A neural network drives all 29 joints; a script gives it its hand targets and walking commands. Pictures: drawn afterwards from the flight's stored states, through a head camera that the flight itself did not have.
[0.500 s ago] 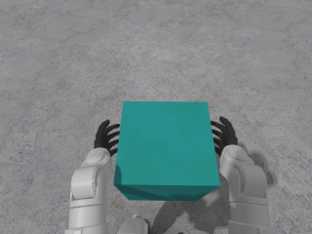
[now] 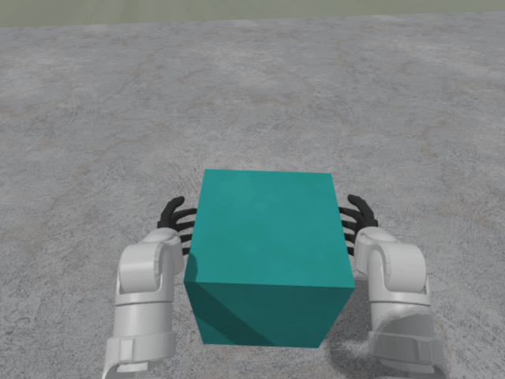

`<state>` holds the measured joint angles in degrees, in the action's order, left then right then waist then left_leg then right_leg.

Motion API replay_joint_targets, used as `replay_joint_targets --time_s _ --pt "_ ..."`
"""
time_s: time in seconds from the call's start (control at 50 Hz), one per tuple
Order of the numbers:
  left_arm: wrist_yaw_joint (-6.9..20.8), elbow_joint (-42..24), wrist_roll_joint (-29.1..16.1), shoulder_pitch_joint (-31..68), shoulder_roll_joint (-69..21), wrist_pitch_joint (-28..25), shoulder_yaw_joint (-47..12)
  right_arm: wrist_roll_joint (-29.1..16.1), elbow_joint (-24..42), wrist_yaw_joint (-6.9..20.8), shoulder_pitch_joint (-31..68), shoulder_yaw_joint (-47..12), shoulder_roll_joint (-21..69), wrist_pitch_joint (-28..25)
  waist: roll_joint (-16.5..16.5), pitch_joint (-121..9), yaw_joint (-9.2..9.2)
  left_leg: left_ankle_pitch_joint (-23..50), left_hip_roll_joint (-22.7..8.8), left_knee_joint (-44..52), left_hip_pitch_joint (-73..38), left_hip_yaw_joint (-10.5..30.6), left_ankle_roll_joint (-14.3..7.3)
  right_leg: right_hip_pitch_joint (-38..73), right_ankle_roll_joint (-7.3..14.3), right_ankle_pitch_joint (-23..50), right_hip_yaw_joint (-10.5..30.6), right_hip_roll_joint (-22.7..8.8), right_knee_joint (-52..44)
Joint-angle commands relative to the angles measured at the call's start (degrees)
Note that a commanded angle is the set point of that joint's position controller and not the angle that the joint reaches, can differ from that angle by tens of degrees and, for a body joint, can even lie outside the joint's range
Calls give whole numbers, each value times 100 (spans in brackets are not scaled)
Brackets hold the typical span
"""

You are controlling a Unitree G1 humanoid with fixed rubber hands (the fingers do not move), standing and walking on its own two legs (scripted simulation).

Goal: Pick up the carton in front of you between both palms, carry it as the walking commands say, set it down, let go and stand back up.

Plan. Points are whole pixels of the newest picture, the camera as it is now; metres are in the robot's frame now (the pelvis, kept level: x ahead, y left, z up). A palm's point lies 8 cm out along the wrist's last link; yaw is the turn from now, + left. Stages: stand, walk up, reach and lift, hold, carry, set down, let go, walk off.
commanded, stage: carry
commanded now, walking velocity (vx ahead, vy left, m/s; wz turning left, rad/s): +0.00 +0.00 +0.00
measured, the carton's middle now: (264, 262) +0.32 +0.00 +0.03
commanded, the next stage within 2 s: none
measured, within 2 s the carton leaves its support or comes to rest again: neither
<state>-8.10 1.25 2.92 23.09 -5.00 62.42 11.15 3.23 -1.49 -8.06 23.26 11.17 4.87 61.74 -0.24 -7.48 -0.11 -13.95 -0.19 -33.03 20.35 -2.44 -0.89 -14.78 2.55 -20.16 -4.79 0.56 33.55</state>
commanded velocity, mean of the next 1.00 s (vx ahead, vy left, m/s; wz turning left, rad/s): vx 0.00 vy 0.00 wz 0.00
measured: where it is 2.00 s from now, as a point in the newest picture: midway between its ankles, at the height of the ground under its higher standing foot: outside the picture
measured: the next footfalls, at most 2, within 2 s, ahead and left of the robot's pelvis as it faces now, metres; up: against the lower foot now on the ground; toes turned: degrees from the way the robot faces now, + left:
none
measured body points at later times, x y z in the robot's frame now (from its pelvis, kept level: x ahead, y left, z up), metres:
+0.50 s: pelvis -0.02 +0.00 +0.00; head -0.04 +0.00 +0.45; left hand +0.31 +0.15 +0.11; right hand +0.31 -0.15 +0.11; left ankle +0.04 +0.11 -0.73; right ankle -0.03 -0.09 -0.73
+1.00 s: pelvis -0.03 +0.00 +0.00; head -0.05 +0.00 +0.45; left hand +0.31 +0.15 +0.11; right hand +0.31 -0.15 +0.12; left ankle +0.04 +0.11 -0.73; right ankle -0.03 -0.09 -0.73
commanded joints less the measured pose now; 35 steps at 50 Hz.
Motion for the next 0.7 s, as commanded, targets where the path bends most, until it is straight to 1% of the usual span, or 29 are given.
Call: replay_joint_targets --time_s 0.0,0.08,0.26,0.68 --pt "405 -556 -1316 3515 -4501 -94 -3271 -1344 492 376 3443 -3309 4603 -24 -5 -1214 -11 1249 -717 388 -762 710 -186 103 46 1272 738 -829 -635" --pt "427 -628 -1405 3635 -4640 -50 -3335 -1401 542 399 3535 -3349 4712 30 24 -1363 7 1202 -729 387 -871 706 -197 130 39 1137 747 -820 -659" --pt "489 -703 -1450 3775 -4713 67 -3389 -1458 587 477 3662 -3406 4777 151 5 -1454 13 1179 -729 418 -876 679 -197 173 60 1176 749 -841 -649" --pt "552 -597 -1459 4033 -4834 223 -3337 -1508 478 540 3933 -3362 4915 304 14 -1425 25 1034 -723 503 -845 648 -178 150 61 1064 739 -846 -712"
